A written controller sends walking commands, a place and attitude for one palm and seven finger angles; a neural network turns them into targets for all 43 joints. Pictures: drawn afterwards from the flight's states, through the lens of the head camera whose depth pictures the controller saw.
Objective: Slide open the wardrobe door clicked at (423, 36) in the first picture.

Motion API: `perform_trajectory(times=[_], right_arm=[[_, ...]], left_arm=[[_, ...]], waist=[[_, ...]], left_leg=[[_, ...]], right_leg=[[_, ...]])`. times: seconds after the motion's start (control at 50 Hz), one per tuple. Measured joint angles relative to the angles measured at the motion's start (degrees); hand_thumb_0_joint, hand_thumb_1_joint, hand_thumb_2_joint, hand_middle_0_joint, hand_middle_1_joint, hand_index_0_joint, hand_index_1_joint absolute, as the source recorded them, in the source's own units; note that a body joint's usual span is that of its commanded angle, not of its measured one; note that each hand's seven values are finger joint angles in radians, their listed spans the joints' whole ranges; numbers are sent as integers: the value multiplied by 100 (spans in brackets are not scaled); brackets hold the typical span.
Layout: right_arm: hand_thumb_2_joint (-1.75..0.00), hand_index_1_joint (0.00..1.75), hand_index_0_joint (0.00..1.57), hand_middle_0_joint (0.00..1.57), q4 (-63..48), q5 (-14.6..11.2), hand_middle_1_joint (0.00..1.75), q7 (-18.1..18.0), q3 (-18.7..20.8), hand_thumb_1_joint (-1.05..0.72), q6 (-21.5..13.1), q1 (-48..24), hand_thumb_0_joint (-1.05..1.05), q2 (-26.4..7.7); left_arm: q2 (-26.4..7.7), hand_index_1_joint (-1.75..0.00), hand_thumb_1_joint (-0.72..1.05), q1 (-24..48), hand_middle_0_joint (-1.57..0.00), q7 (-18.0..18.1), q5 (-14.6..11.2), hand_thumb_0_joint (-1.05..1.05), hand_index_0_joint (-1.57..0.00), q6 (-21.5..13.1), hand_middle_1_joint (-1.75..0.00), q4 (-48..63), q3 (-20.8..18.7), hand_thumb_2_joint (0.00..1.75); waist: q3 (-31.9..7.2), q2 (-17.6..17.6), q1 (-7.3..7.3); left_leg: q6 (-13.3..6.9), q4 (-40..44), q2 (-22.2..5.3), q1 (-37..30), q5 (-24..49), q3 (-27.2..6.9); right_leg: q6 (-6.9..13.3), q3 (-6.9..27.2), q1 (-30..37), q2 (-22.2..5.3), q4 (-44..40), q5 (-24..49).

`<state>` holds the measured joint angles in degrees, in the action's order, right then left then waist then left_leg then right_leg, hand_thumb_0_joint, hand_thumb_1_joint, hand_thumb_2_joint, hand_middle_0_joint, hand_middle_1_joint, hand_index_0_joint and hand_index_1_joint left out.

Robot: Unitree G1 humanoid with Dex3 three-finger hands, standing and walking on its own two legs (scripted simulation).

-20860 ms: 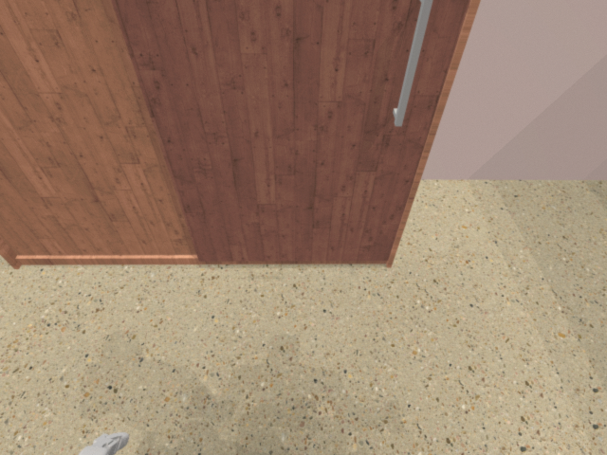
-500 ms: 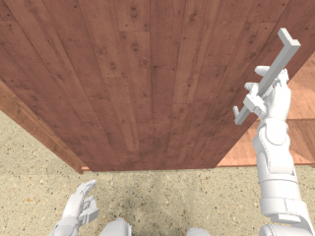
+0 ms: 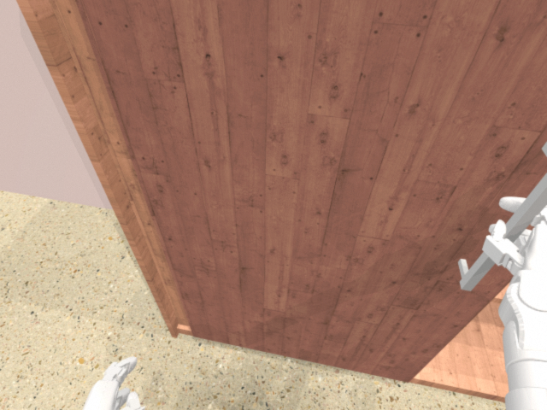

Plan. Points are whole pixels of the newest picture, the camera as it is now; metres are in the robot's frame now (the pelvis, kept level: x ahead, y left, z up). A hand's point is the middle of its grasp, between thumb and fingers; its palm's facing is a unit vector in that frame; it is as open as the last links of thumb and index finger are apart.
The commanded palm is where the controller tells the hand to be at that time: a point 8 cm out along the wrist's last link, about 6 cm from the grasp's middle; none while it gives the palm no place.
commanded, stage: stop walking and hold the door there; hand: right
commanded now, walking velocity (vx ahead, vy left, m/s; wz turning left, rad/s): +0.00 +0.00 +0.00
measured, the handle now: (502, 227) +0.39 -0.34 +0.09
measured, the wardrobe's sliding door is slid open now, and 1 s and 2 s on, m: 0.66 0.66 0.66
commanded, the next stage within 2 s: loosen the grip on the handle in 1.44 s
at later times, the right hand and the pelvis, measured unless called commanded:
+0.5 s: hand (493, 241) +0.35 -0.30 +0.11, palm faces +0.49 +0.84 -0.22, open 5.7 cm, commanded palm +0.31 -0.32 +0.10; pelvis -0.01 +0.00 +0.00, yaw +1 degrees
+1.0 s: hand (500, 246) +0.34 -0.30 +0.11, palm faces +0.31 +0.93 -0.21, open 5.6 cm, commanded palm +0.31 -0.33 +0.10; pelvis -0.05 -0.08 +0.00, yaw +1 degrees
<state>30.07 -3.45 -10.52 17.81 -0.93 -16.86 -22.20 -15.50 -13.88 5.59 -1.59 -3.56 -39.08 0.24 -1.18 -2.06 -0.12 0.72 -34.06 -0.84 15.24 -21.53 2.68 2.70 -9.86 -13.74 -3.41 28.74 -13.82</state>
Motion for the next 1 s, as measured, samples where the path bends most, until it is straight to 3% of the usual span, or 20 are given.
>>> perform_trajectory(times=[0.04, 0.08, 0.12, 0.34, 0.52, 0.58, 0.66, 0.7, 0.72, 0.78, 0.84, 0.94, 1.0], right_arm=[[-84, 137, 26, 30, 87, -18, 126, 41, 58, -76, -5, 16, -2, -95], [-84, 137, 27, 31, 225, -22, 126, 66, 180, -76, -60, 36, -2, -148], [-84, 137, 28, 31, 407, -47, 124, 72, 258, -76, -86, 6, -2, -150], [-85, 138, 30, 31, 1208, 11, 123, 129, 194, -75, -329, -273, -1, -181], [-86, 139, 32, 33, 1370, 28, 125, 158, 70, -73, -466, -470, -2, -108], [-86, 139, 33, 33, 1350, 57, 125, 185, 3, -73, -455, -627, -2, -35], [-86, 140, 35, 34, 1202, 101, 127, 237, -226, -72, -348, -878, -2, 124], [-85, 140, 36, 35, 1027, 124, 129, 272, -369, -71, -269, -996, -3, 204], [-85, 140, 37, 35, 928, 118, 130, 268, -457, -71, -235, -1059, -3, 231], [-84, 139, 34, 33, 723, 38, 132, 145, -677, -73, -182, -1072, -3, 255], [-83, 138, 32, 30, 687, 31, 132, 75, -795, -74, -145, -1066, -2, 334], [-81, 139, 32, 28, 687, 3, 131, 151, -894, -76, -105, -1039, -2, 399], [-81, 139, 33, 29, 674, -8, 131, 245, -866, -75, -148, -1009, -2, 351]], left_arm=[[87, -30, 90, -87, -20, -33, 15, 1, -20, -9, -30, -10, 93, 89], [112, -30, 90, -51, -20, -33, 44, 1, -21, 28, -30, -85, 150, 89], [120, -30, 90, -67, -20, 1, 20, 1, -21, 73, -30, -142, 139, 89], [-160, -30, 90, -266, -21, 163, -40, 1, -21, 164, -30, -352, -35, 89], [-272, -30, 90, -179, -20, 172, -69, 1, -21, 279, -30, -247, -150, 89], [-339, -30, 90, -32, -20, 167, -90, 1, -21, 419, -30, -181, -203, 89], [-419, -30, 90, 155, -20, 165, -122, 1, -21, 506, -30, -184, -260, 89], [-431, -30, 90, 217, -20, 189, -97, 1, -21, 517, -30, -163, -230, 89], [-415, -30, 90, 268, -20, 211, -82, 1, -21, 523, -30, -136, -226, 89], [-156, -30, 91, 372, -20, 209, -73, 1, -20, 481, -30, -45, -157, 89], [208, -30, 91, 292, -20, 139, -46, 1, -20, 328, -30, -76, 38, 89], [562, -30, 90, 76, -20, -46, 15, 1, -21, 188, -30, -167, 358, 89], [601, -30, 90, 20, -21, -108, 46, 1, -21, 173, -30, -175, 443, 89]], waist=[[-79, 88, 8], [-98, 45, -56], [-156, -27, -124], [-456, -63, -98], [-360, -157, -65], [-233, -218, -67], [-84, -118, -52], [-30, -28, -97], [28, 8, -116], [157, 48, 6], [171, 40, 50], [115, 18, 140], [63, 57, 174]], left_leg=[[-49, 625, -58, -246, 628, -14], [-28, 732, -48, -240, 1027, -38], [8, 734, -27, -208, 935, -23], [42, 853, -56, -102, 989, -81], [92, 817, -119, -57, 1008, -29], [142, 671, -198, 31, 983, -6], [310, 414, -507, 203, 946, -83], [432, 169, -701, 340, 869, -91], [387, -25, -779, 446, 790, -107], [165, -1138, -514, 817, -210, -359], [109, -1628, -158, 794, -353, -240], [40, -428, 124, 144, -229, 34], [-63, 567, 100, -273, 329, -29]], right_leg=[[-25, -96, -30, 26, 33, -18], [-52, -139, -80, -10, 119, -64], [-59, -128, -106, -28, 74, -22], [-16, -194, -157, 21, -131, 124], [9, -140, -272, 69, -17, 120], [-200, 46, -479, 140, 359, 36], [-400, 595, -671, 363, 1060, -872], [-398, 645, -479, 270, 572, -299], [-306, 586, -521, 304, 553, 21], [-4, 386, -531, 315, 624, -84], [47, 356, -353, 280, 244, 58], [83, 305, -163, 280, -251, 322], [95, 199, -271, 342, -156, 278]])
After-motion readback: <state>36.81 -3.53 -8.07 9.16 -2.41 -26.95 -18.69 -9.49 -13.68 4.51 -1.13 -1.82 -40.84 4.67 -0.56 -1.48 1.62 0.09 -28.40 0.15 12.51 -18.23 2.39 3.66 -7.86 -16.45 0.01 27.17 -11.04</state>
